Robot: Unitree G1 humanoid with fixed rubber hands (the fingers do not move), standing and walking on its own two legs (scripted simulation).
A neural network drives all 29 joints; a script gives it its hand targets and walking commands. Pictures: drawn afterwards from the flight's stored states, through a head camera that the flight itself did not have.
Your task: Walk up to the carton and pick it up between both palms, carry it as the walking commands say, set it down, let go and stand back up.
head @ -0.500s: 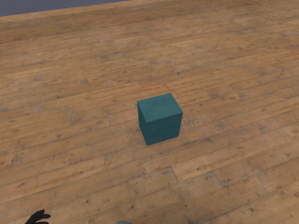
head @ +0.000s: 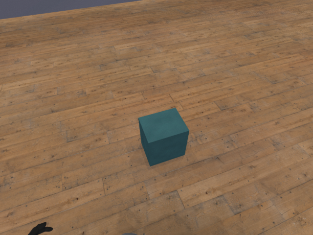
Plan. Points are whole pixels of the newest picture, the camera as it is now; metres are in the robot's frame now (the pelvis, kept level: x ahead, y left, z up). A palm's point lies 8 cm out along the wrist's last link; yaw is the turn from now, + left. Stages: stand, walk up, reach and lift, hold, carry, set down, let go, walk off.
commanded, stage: walk up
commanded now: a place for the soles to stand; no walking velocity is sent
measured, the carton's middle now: (162, 137) +0.83 +0.00 -0.61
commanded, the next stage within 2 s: none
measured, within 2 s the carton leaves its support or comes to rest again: neither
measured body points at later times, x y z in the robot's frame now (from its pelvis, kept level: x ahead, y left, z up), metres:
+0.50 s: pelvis +0.11 +0.01 +0.00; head +0.13 +0.01 +0.45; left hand +0.22 +0.34 -0.09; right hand +0.18 -0.34 -0.09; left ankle +0.11 +0.13 -0.70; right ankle +0.15 -0.14 -0.72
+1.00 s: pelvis +0.19 +0.02 -0.01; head +0.22 +0.02 +0.44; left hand +0.28 +0.35 -0.10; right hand +0.28 -0.32 -0.10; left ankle +0.19 +0.13 -0.71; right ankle +0.22 -0.14 -0.72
